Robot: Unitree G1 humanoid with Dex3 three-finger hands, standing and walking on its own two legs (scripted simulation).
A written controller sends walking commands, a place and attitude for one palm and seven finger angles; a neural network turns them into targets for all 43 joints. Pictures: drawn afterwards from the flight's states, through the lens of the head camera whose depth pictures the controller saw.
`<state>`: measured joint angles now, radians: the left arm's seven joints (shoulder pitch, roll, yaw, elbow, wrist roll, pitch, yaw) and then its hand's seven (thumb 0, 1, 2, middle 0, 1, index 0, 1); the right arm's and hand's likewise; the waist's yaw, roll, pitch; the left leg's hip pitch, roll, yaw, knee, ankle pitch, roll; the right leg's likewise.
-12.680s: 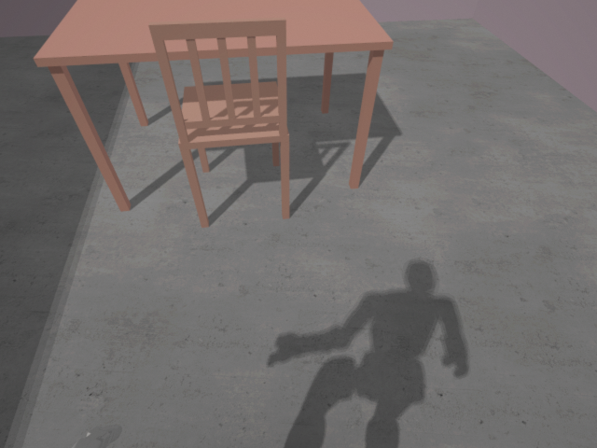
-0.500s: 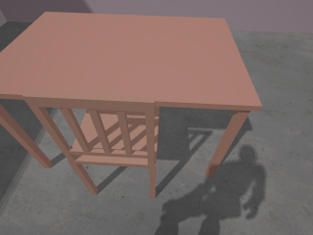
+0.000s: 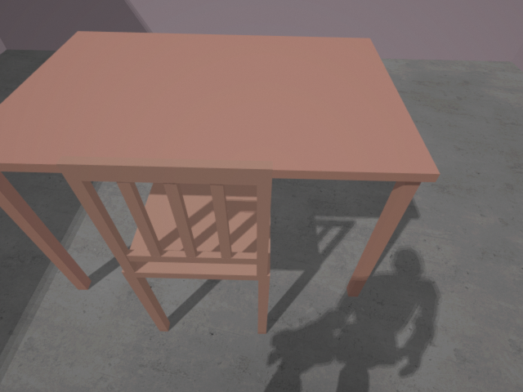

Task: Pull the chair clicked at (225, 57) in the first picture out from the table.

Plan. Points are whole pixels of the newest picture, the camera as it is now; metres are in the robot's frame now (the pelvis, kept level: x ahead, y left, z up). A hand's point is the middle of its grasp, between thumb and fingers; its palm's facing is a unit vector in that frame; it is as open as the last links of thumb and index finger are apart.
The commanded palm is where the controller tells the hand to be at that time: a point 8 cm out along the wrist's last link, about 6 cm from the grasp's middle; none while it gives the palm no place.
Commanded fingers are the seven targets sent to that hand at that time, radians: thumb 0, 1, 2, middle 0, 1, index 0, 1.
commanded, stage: look again from close up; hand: left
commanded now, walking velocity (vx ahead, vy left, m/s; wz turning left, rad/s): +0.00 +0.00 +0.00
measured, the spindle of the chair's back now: (182, 222) +0.47 +0.20 -0.09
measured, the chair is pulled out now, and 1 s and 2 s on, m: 0.00 0.00 0.00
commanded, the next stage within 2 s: shuffle to correct the standing spot in 0.96 s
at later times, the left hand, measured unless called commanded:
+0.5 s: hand out of the picture -0.02 +0.16 -0.17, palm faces +0.02 -0.98 -0.20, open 7.4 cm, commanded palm none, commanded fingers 0.00 0.90 0.90 -0.20 -0.30 -0.20 -0.30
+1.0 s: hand out of the picture -0.02 +0.14 -0.17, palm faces +0.03 -0.98 -0.20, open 7.4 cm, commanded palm none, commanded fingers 0.00 0.90 0.90 -0.20 -0.30 -0.20 -0.30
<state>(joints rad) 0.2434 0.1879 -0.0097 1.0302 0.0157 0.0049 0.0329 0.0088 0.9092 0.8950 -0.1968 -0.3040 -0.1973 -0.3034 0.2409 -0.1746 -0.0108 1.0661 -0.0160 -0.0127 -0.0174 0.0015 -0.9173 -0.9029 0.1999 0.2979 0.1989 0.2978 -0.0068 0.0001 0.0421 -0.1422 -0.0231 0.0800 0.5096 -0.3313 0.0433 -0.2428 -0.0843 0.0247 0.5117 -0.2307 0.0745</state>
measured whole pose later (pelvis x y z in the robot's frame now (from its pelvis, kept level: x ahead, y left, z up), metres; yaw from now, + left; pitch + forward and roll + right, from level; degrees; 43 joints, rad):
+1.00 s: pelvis -0.02 -0.03 +0.00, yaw +0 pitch -1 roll +1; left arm 0.29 0.13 0.01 1.10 0.02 -0.01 0.03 0.01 0.92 0.89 -0.20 -0.30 -0.20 -0.30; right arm 0.30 -0.13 -0.02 1.14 -0.01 -0.01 -0.02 0.00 -0.91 -0.90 0.20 0.30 0.20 0.30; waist -0.01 0.01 0.05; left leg -0.17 0.01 0.07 0.47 -0.28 0.00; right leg -0.28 -0.05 0.01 0.48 -0.19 0.03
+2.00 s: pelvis +0.02 -0.03 +0.00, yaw +1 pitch +0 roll +1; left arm 0.22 0.17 0.02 1.06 0.02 -0.01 0.04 0.01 0.91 0.90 -0.20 -0.30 -0.20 -0.30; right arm 0.17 -0.17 -0.03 1.07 -0.01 0.01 -0.04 0.00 -0.94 -0.90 0.20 0.30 0.20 0.30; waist 0.00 0.01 0.05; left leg -0.20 0.00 0.09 0.50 -0.29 0.02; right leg -0.19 -0.03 -0.02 0.53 -0.33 0.00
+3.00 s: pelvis +0.01 -0.02 +0.01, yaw +1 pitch -1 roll +0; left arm 0.29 0.16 -0.03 1.11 0.02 -0.02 0.03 0.01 0.91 0.89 -0.20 -0.30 -0.20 -0.30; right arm 0.23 -0.17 0.01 1.13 -0.01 -0.03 -0.02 0.00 -0.92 -0.90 0.20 0.30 0.20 0.30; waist 0.01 -0.02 0.03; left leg -0.17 -0.01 0.09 0.44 -0.26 0.03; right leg -0.15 -0.03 -0.02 0.46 -0.29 0.02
